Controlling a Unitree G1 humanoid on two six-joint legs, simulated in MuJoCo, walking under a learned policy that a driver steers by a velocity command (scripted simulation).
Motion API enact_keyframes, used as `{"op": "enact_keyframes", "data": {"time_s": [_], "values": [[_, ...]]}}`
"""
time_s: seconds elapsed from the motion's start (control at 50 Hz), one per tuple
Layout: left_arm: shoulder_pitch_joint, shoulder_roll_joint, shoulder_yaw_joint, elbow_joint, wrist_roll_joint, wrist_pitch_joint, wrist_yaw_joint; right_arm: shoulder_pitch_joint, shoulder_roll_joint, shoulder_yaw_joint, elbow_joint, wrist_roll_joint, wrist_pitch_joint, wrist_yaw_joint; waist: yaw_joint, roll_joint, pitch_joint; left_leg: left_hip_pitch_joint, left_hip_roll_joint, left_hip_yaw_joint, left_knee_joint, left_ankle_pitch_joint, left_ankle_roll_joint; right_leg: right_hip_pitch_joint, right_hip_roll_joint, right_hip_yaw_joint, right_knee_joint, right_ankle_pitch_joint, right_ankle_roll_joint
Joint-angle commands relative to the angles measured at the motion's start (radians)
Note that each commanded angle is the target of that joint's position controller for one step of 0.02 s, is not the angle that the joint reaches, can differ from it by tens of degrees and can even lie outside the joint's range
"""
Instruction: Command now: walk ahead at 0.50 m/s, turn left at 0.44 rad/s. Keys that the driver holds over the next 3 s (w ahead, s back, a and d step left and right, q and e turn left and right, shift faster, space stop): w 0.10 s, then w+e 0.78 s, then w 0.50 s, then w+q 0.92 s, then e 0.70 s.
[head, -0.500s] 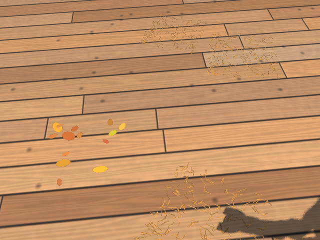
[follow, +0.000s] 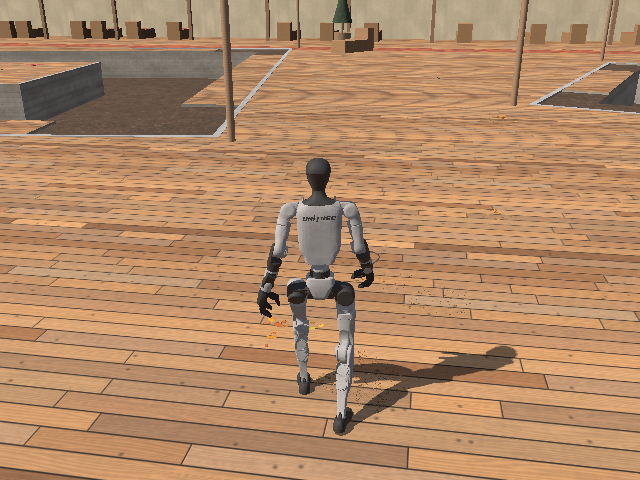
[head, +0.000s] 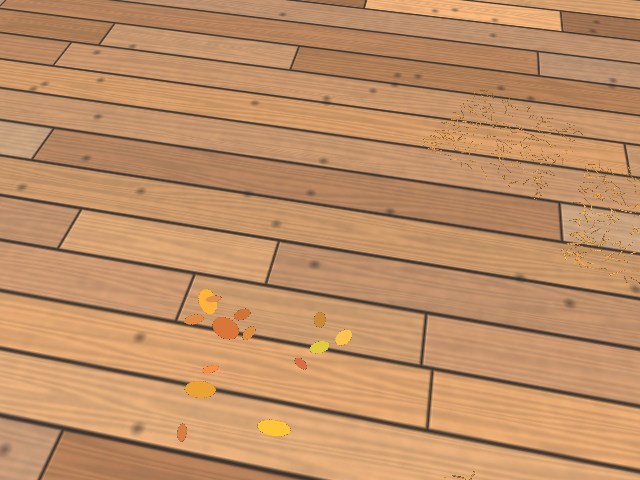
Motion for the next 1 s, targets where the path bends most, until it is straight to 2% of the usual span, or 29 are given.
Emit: {"op": "enact_keyframes", "data": {"time_s": [0.02, 0.04, 0.06, 0.08, 0.1, 0.12, 0.16, 0.22, 0.3, 0.34, 0.4, 0.46, 0.5, 0.52, 0.54, 0.56, 0.58, 0.6, 0.62, 0.64, 0.66, 0.68, 0.72, 0.78, 0.84, 0.9, 0.94, 0.98, 1.0], "values": [[0.061, 0.015, -0.021, -0.118, 0.029, -0.042, -0.018, 0.346, -0.325, -0.097, 0.024, 0.004, -0.005, -0.029, -0.086, 0.24, -0.299, 0.88, 0.304, -0.71, -0.161, -0.135, 0.287, -0.712, 0.068, 0.126, 0.843, -0.031, -0.013], [-0.009, 0.088, -0.01, -0.115, -0.017, -0.087, -0.036, 0.407, -0.247, -0.072, 0.022, -0.008, -0.011, -0.03, -0.148, 0.148, -0.403, 0.938, 0.358, -0.874, -0.284, -0.162, 0.306, -0.813, 0.076, 0.337, 0.949, -0.093, -0.035], [-0.101, 0.13, 0.004, -0.14, -0.052, -0.105, -0.043, 0.365, -0.195, -0.059, 0.027, -0.015, -0.019, -0.032, -0.157, 0.111, -0.268, 0.855, 0.323, -0.7, -0.283, -0.072, 0.247, -0.891, 0.022, 0.342, 0.94, -0.012, -0.059], [-0.137, 0.129, 0.003, -0.145, -0.041, -0.111, -0.037, 0.276, -0.16, -0.047, 0.007, -0.009, -0.025, -0.032, -0.118, 0.027, -0.185, 0.697, 0.28, -0.554, -0.283, 0.023, 0.202, -0.858, -0.033, 0.333, 0.854, 0.082, -0.072], [-0.152, 0.132, 0.012, -0.134, -0.018, -0.106, -0.028, 0.197, -0.124, -0.035, -0.01, -0.015, -0.028, -0.03, -0.079, -0.01, -0.126, 0.546, 0.245, -0.455, -0.299, 0.123, 0.173, -0.792, -0.066, 0.322, 0.775, 0.132, -0.067], [-0.121, 0.133, 0.018, -0.121, -0.014, -0.088, -0.028, 0.156, -0.088, -0.021, -0.021, -0.026, -0.031, -0.032, -0.042, -0.003, -0.11, 0.459, 0.22, -0.384, -0.329, 0.18, 0.16, -0.722, -0.092, 0.327, 0.74, 0.163, -0.066], [-0.074, 0.099, 0.017, -0.104, -0.013, -0.054, -0.029, 0.157, -0.103, -0.022, -0.012, -0.028, -0.041, -0.034, -0.012, 0.018, -0.089, 0.378, 0.212, -0.315, -0.381, 0.231, 0.155, -0.673, -0.11, 0.32, 0.678, 0.196, -0.053], [-0.131, 0.084, 0.014, -0.122, -0.004, -0.027, -0.021, 0.199, -0.14, -0.03, 0.018, -0.03, -0.054, -0.046, -0.022, 0.02, -0.032, 0.358, 0.198, -0.206, -0.43, 0.301, 0.132, -0.756, -0.115, 0.314, 0.564, 0.335, -0.031], [-0.224, 0.072, 0.009, -0.149, -0.009, -0.033, -0.034, 0.215, -0.139, -0.023, 0.036, -0.034, -0.056, -0.06, -0.058, 0.037, -0.001, 0.382, 0.15, -0.071, -0.457, 0.267, 0.059, -0.76, -0.072, 0.304, 0.315, 0.592, -0.045], [-0.287, 0.058, 0.0, -0.17, -0.013, -0.036, -0.043, 0.234, -0.147, -0.022, 0.05, -0.033, -0.059, -0.064, -0.086, 0.037, 0.018, 0.41, 0.158, -0.037, -0.476, 0.238, 0.036, -0.743, -0.046, 0.282, 0.212, 0.662, -0.056], [-0.348, 0.051, -0.008, -0.203, -0.015, -0.038, -0.06, 0.27, -0.149, -0.023, 0.08, -0.028, -0.05, -0.068, -0.109, 0.034, 0.048, 0.538, 0.197, -0.005, -0.455, 0.289, 0.026, -0.791, -0.023, 0.27, 0.127, 0.643, -0.075], [-0.374, 0.058, -0.009, -0.239, -0.015, -0.042, -0.086, 0.271, -0.159, -0.026, 0.089, -0.025, -0.025, -0.077, -0.097, 0.044, 0.044, 0.664, 0.241, 0.022, -0.359, 0.502, 0.016, -0.814, 0.009, 0.229, 0.096, 0.51, -0.106], [-0.319, 0.091, 0.005, -0.247, -0.012, -0.037, -0.096, 0.241, -0.192, -0.033, 0.074, -0.021, -0.009, -0.089, -0.05, 0.089, -0.019, 0.696, 0.248, 0.047, -0.223, 0.849, -0.004, -0.703, 0.068, 0.166, 0.111, 0.391, -0.14], [-0.234, 0.122, 0.021, -0.235, -0.011, -0.033, -0.097, 0.227, -0.206, -0.035, 0.067, -0.023, 0.0, -0.096, 0.0, 0.108, -0.072, 0.686, 0.243, 0.06, -0.098, 0.978, -0.017, -0.59, 0.102, 0.147, 0.118, 0.345, -0.162], [-0.081, 0.172, 0.047, -0.203, -0.012, -0.031, -0.091, 0.201, -0.212, -0.034, 0.058, -0.02, 0.005, -0.1, 0.084, 0.09, -0.146, 0.606, 0.212, 0.085, 0.107, 0.956, -0.044, -0.373, 0.131, 0.155, 0.052, 0.402, -0.196], [0.075, 0.259, 0.075, -0.183, -0.003, -0.022, -0.072, 0.206, -0.198, -0.023, 0.033, -0.029, -0.005, -0.102, 0.14, -0.033, -0.258, 0.362, 0.161, 0.094, 0.426, 0.63, -0.08, -0.059, -0.024, 0.403, 0.036, 0.432, -0.267], [0.073, 0.306, 0.08, -0.187, -0.014, -0.027, -0.071, 0.341, -0.029, 0.029, 0.01, -0.054, -0.038, -0.069, 0.02, -0.263, -0.369, -0.107, -0.069, -0.021, 0.768, -0.422, -0.143, 0.314, -0.264, 0.951, -0.033, 0.296, -0.474], [0.112, 0.224, 0.058, -0.186, -0.011, -0.025, -0.066, 0.232, -0.125, 0.013, 0.0, -0.014, -0.081, -0.049, 0.099, -0.167, -0.409, -0.237, -0.054, -0.19, 0.856, -0.459, -0.114, 0.365, -0.258, 1.049, -0.146, 0.19, -0.457], [0.055, 0.181, 0.048, -0.197, -0.008, -0.027, -0.059, 0.136, -0.165, 0.003, -0.035, 0.02, -0.104, -0.04, 0.102, -0.124, -0.257, -0.313, 0.005, -0.19, 0.818, -0.367, -0.09, 0.255, -0.229, 0.898, -0.169, 0.221, -0.401], [-0.022, 0.158, 0.04, -0.219, -0.008, -0.029, -0.059, 0.105, -0.159, 0.005, -0.043, 0.011, -0.113, -0.045, 0.058, -0.016, -0.169, -0.272, 0.049, -0.179, 0.725, -0.292, -0.085, 0.086, -0.19, 0.791, -0.186, 0.309, -0.37], [-0.082, 0.133, 0.031, -0.239, -0.005, -0.029, -0.059, 0.098, -0.164, -0.005, -0.039, -0.014, -0.109, -0.053, 0.016, 0.021, -0.105, -0.207, 0.074, -0.165, 0.641, -0.26, -0.098, -0.065, -0.159, 0.715, -0.205, 0.417, -0.356], [-0.11, 0.12, 0.024, -0.255, 0.006, -0.029, -0.055, 0.116, -0.167, -0.011, -0.043, -0.025, -0.097, -0.056, -0.02, 0.007, -0.089, -0.134, 0.092, -0.168, 0.602, -0.244, -0.111, -0.162, -0.133, 0.672, -0.231, 0.482, -0.356], [-0.128, 0.137, 0.027, -0.271, 0.001, -0.028, -0.047, 0.148, -0.143, -0.011, -0.05, -0.033, -0.072, -0.063, -0.054, -0.023, -0.066, -0.089, 0.105, -0.149, 0.496, -0.236, -0.144, -0.268, -0.107, 0.612, -0.258, 0.547, -0.354], [-0.093, 0.186, 0.042, -0.275, -0.005, -0.026, -0.029, 0.062, -0.11, 0.001, -0.086, -0.041, -0.056, -0.071, -0.033, -0.049, -0.038, -0.06, 0.082, -0.111, 0.28, -0.072, -0.189, -0.371, -0.054, 0.52, -0.268, 0.588, -0.323], [-0.044, 0.19, 0.046, -0.272, -0.014, -0.013, -0.021, -0.044, -0.088, 0.011, -0.117, -0.034, -0.061, -0.064, 0.02, -0.081, -0.042, 0.02, 0.027, -0.1, 0.047, 0.146, -0.195, -0.396, -0.004, 0.486, -0.236, 0.503, -0.268], [0.004, 0.178, 0.043, -0.26, -0.018, -0.003, -0.02, -0.096, -0.111, 0.007, -0.144, -0.017, -0.069, -0.053, 0.044, -0.103, -0.051, 0.04, 0.006, -0.12, -0.051, 0.177, -0.187, -0.323, -0.034, 0.549, -0.185, 0.422, -0.249], [0.024, 0.162, 0.038, -0.253, -0.014, -0.001, -0.017, -0.091, -0.137, 0.0, -0.146, -0.018, -0.08, -0.042, 0.041, -0.114, -0.057, 0.045, 0.013, -0.133, -0.092, 0.137, -0.161, -0.243, -0.073, 0.602, -0.129, 0.394, -0.238], [0.017, 0.159, 0.036, -0.252, -0.006, 0.002, -0.016, -0.038, -0.151, -0.008, -0.136, -0.021, -0.092, -0.036, 0.004, -0.137, -0.057, 0.11, 0.01, -0.113, -0.127, 0.075, -0.122, -0.207, -0.088, 0.63, -0.066, 0.438, -0.218], [0.011, 0.142, 0.03, -0.258, -0.002, 0.002, -0.017, 0.038, -0.17, -0.019, -0.116, -0.028, -0.097, -0.039, -0.036, -0.138, -0.09, 0.218, 0.003, -0.1, -0.151, 0.059, -0.092, -0.21, -0.054, 0.615, 0.009, 0.527, -0.198]]}}
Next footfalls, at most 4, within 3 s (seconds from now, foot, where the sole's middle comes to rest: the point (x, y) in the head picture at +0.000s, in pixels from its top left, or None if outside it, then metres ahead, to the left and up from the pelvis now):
0.54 right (398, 466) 0.49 -0.12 -0.75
1.02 left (333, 329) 0.80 0.02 -0.75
1.52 right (473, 280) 0.95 -0.32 -0.75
2.04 left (388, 181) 1.28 -0.13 -0.75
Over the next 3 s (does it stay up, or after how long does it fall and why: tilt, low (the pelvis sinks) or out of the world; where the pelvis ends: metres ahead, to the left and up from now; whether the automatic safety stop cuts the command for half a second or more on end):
stays up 1.46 -0.20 0.02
